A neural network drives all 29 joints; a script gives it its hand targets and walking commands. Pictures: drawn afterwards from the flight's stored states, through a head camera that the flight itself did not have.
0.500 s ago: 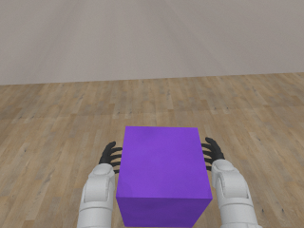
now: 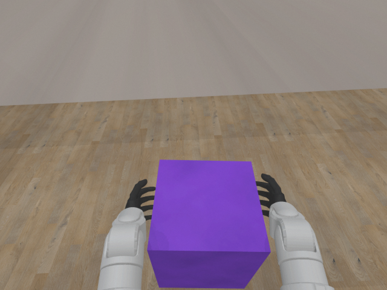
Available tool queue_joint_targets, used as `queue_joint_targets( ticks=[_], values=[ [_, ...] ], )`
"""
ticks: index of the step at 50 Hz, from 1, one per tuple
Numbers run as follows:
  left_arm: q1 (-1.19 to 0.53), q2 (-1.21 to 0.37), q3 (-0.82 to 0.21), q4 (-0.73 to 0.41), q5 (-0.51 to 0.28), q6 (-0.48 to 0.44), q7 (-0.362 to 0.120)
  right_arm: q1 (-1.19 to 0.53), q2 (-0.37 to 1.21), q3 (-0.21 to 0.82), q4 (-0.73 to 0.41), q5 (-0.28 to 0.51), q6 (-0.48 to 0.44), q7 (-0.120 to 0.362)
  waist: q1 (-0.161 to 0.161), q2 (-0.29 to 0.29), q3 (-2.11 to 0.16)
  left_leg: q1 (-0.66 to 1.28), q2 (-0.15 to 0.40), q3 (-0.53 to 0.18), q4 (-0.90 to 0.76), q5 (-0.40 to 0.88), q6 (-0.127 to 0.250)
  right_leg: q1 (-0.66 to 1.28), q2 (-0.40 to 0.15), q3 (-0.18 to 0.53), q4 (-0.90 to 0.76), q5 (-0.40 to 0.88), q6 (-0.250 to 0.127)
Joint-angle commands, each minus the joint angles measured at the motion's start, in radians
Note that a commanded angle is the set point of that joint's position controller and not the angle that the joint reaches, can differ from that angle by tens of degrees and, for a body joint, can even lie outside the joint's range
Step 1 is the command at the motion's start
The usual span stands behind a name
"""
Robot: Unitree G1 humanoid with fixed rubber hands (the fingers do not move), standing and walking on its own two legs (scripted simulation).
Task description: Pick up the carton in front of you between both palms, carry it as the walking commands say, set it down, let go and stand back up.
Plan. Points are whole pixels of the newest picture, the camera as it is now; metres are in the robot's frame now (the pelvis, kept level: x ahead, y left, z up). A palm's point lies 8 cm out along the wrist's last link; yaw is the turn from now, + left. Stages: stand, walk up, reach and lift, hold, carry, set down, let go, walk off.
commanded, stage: carry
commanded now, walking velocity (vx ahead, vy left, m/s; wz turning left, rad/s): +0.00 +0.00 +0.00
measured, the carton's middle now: (203, 226) +0.30 +0.00 -0.04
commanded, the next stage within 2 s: hold in 0.20 s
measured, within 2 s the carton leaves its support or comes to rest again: neither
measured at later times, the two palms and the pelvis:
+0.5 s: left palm (108, 240) +0.23 +0.19 +0.04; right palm (253, 203) +0.30 -0.10 +0.05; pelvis -0.01 -0.02 +0.01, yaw +11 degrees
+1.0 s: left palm (136, 234) +0.29 +0.16 -0.05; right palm (256, 211) +0.34 -0.13 -0.04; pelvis -0.04 -0.07 -0.02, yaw +13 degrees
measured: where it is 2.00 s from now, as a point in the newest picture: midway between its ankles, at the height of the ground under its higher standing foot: outside the picture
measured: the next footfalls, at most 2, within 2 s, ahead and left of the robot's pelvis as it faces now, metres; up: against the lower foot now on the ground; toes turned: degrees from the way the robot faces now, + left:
none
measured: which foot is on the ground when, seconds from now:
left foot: down 0.00-1.00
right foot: down 0.00-1.00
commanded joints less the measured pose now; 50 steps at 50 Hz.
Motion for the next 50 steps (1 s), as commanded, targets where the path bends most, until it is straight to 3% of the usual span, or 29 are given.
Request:
queue_joint_targets(
  ticks=[1, 10, 11, 12, 13, 14, 15, 16, 18, 19, 22, 24, 27, 33, 38, 41, 44, 47, 50],
  values=[
    [-0.487, -0.891, -0.556, -0.087, -0.268, -0.046, -0.245, -0.414, 0.916, 0.551, -0.033, 0.246, -0.029, 0.226, 0.0, -0.001, -0.233, -0.026, 0.131, -0.113, -0.117, 0.214, -0.002, 0.178, -0.078, 0.095, -0.031, 0.153, -0.006],
    [-0.486, -0.892, -0.555, -0.087, -0.267, -0.046, -0.246, -0.413, 0.917, 0.55, -0.033, 0.246, -0.028, 0.226, 0.0, 0.0, -0.234, -0.028, 0.131, -0.115, -0.113, 0.227, 0.0, 0.176, -0.078, 0.093, -0.029, 0.156, -0.004],
    [-0.405, -0.913, -0.507, -0.033, -0.255, -0.059, -0.25, -0.3, 0.917, 0.528, -0.062, 0.241, -0.031, 0.226, -0.025, 0.111, -0.099, -0.098, -0.051, -0.327, -0.21, 0.477, 0.007, 0.495, 0.21, 0.235, -0.04, 0.302, -0.039],
    [-0.394, -0.885, -0.492, -0.06, -0.225, -0.09, -0.232, -0.342, 0.87, 0.53, -0.111, 0.23, -0.049, 0.225, 0.01, 0.095, -0.14, -0.06, -0.056, -0.33, -0.202, 0.542, 0.001, 0.506, 0.185, 0.266, -0.056, 0.355, -0.045],
    [-0.366, -0.854, -0.472, -0.051, -0.198, -0.098, -0.221, -0.351, 0.876, 0.526, -0.129, 0.23, -0.052, 0.228, 0.021, 0.035, -0.138, 0.086, -0.06, -0.335, -0.177, 0.645, -0.002, 0.4, 0.191, 0.266, -0.067, 0.373, -0.027],
    [-0.357, -0.852, -0.458, -0.05, -0.184, -0.106, -0.208, -0.378, 0.866, 0.552, -0.127, 0.244, -0.057, 0.233, 0.042, 0.056, -0.173, 0.147, -0.075, -0.325, -0.189, 0.596, -0.005, 0.404, 0.191, 0.273, -0.08, 0.353, -0.013],
    [-0.354, -0.848, -0.452, -0.044, -0.176, -0.109, -0.203, -0.377, 0.866, 0.563, -0.125, 0.248, -0.06, 0.237, 0.041, 0.025, -0.165, 0.184, -0.074, -0.321, -0.187, 0.61, -0.008, 0.371, 0.203, 0.27, -0.089, 0.343, 0.003],
    [-0.357, -0.858, -0.45, -0.034, -0.169, -0.111, -0.198, -0.398, 0.851, 0.568, -0.122, 0.252, -0.065, 0.243, 0.049, 0.043, -0.17, 0.207, -0.08, -0.312, -0.207, 0.533, -0.008, 0.373, 0.206, 0.27, -0.101, 0.291, 0.006],
    [-0.421, -0.871, -0.49, -0.052, -0.202, -0.113, -0.21, -0.382, 0.869, 0.562, -0.094, 0.241, -0.069, 0.239, 0.014, 0.025, -0.16, 0.209, -0.075, -0.309, -0.207, 0.532, -0.022, 0.359, 0.222, 0.257, -0.112, 0.247, 0.006],
    [-0.437, -0.879, -0.502, -0.05, -0.207, -0.111, -0.216, -0.386, 0.866, 0.547, -0.079, 0.233, -0.071, 0.239, 0.006, 0.055, -0.153, 0.211, -0.077, -0.306, -0.227, 0.432, -0.024, 0.354, 0.219, 0.255, -0.118, 0.185, 0.004],
    [-0.53, -0.897, -0.548, -0.055, -0.254, -0.103, -0.251, -0.365, 0.904, 0.504, -0.013, 0.202, -0.071, 0.232, -0.046, 0.032, -0.122, 0.152, -0.08, -0.303, -0.225, 0.379, -0.038, 0.365, 0.226, 0.25, -0.131, 0.133, -0.01],
    [-0.556, -0.904, -0.547, -0.033, -0.261, -0.098, -0.269, -0.369, 0.92, 0.478, 0.018, 0.187, -0.07, 0.231, -0.059, 0.034, -0.105, 0.109, -0.086, -0.301, -0.232, 0.303, -0.038, 0.388, 0.222, 0.248, -0.134, 0.103, -0.017],
    [-0.574, -0.911, -0.52, 0.007, -0.253, -0.095, -0.283, -0.401, 0.935, 0.464, 0.05, 0.179, -0.064, 0.239, -0.048, 0.032, -0.079, 0.026, -0.089, -0.299, -0.25, 0.205, -0.03, 0.439, 0.215, 0.243, -0.135, 0.075, -0.016],
    [-0.74, -0.859, -0.313, 0.235, -0.132, -0.153, -0.33, -0.645, 1.0, 0.366, 0.217, 0.145, -0.086, 0.256, 0.015, -0.014, -0.011, -0.149, -0.095, -0.266, -0.225, -0.072, 0.025, 0.462, 0.186, 0.246, -0.118, -0.149, 0.01],
    [-0.876, -0.775, -0.08, 0.439, 0.016, -0.238, -0.338, -0.785, 0.964, 0.166, 0.39, 0.041, -0.145, 0.218, 0.019, -0.031, -0.001, -0.226, -0.11, -0.253, -0.086, -0.084, 0.044, 0.369, 0.164, 0.296, -0.09, -0.274, 0.014],
    [-0.878, -0.673, 0.043, 0.498, 0.1, -0.281, -0.314, -0.769, 0.865, 0.017, 0.45, -0.038, -0.19, 0.168, 0.001, -0.02, 0.012, -0.303, -0.119, -0.252, -0.016, -0.064, 0.043, 0.303, 0.166, 0.314, -0.043, -0.261, 0.019],
    [-0.842, -0.585, 0.102, 0.522, 0.148, -0.328, -0.302, -0.715, 0.779, -0.07, 0.454, -0.09, -0.249, 0.13, -0.019, -0.006, -0.02, -0.388, -0.13, -0.248, 0.046, -0.01, 0.037, 0.223, 0.17, 0.318, 0.018, -0.169, 0.024],
    [-0.814, -0.562, 0.083, 0.525, 0.14, -0.408, -0.302, -0.691, 0.775, -0.056, 0.432, -0.096, -0.339, 0.111, -0.019, -0.011, -0.12, -0.489, -0.146, -0.247, 0.108, 0.053, 0.032, 0.158, 0.178, 0.304, 0.113, 0.014, 0.028],
    [-0.829, -0.591, 0.004, 0.511, 0.092, -0.511, -0.306, -0.714, 0.824, 0.027, 0.39, -0.066, -0.447, 0.104, -0.012, -0.02, -0.268, -0.605, -0.167, -0.243, 0.175, 0.097, 0.029, 0.122, 0.183, 0.297, 0.211, 0.141, 0.028]
  ],
)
